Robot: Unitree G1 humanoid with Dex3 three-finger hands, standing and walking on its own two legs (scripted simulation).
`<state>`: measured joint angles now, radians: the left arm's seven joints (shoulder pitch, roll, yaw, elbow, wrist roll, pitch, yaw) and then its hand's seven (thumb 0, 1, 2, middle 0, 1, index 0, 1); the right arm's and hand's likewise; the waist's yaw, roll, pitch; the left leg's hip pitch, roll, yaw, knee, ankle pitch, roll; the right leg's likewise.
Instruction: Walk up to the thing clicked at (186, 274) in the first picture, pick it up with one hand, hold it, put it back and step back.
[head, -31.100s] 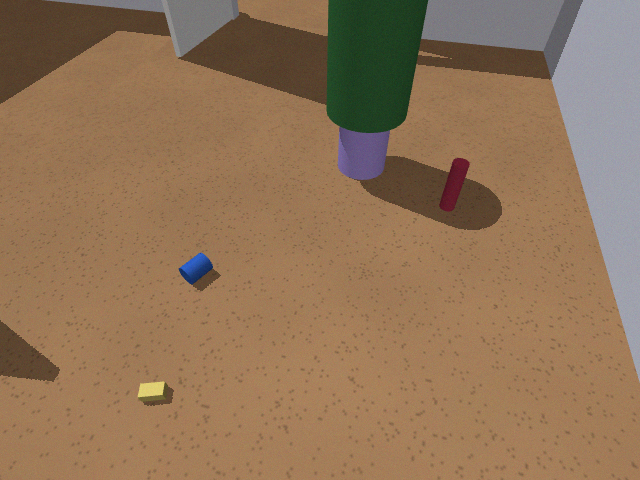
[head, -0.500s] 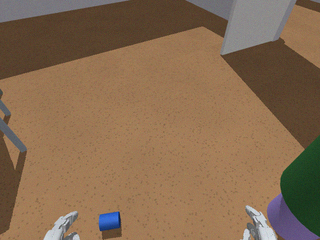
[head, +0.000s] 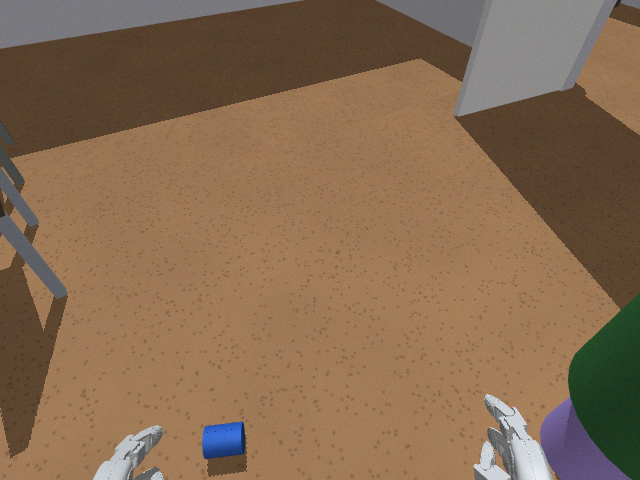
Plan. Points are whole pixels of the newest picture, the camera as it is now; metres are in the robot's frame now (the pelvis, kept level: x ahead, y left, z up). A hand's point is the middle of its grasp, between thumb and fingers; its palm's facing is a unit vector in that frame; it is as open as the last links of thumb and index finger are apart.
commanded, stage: home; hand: left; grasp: from above
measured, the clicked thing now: (224, 439) +0.41 +0.24 -0.68
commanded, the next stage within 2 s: stand in 1.48 s
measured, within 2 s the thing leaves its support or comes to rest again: neither
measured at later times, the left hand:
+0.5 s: hand out of the picture +0.16 +0.18 -0.05, palm faces +0.03 -0.98 -0.20, open 7.4 cm
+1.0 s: hand out of the picture +0.17 +0.18 -0.05, palm faces +0.03 -0.98 -0.20, open 7.4 cm
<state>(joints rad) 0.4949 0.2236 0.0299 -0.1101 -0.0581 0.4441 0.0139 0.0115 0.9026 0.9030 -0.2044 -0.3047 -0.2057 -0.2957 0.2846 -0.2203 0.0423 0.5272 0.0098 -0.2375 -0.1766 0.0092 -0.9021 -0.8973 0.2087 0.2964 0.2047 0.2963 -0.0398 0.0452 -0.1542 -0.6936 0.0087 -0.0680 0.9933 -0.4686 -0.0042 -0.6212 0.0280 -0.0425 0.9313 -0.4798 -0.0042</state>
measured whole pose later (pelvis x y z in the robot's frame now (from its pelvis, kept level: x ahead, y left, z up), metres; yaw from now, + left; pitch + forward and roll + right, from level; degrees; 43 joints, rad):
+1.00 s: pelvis +0.00 +0.00 +0.00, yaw +0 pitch +10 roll -2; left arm 0.50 0.23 0.03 -0.13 -0.06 0.44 0.02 0.01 0.90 0.90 -0.20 -0.30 -0.21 -0.30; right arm 0.30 -0.22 0.03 0.54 0.01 -0.24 -0.18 0.01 -0.90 -0.90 0.21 0.30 0.20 0.30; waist -0.04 0.05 -0.16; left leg -0.71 0.01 -0.06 1.00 -0.48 0.00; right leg -0.64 0.03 -0.04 0.94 -0.49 0.00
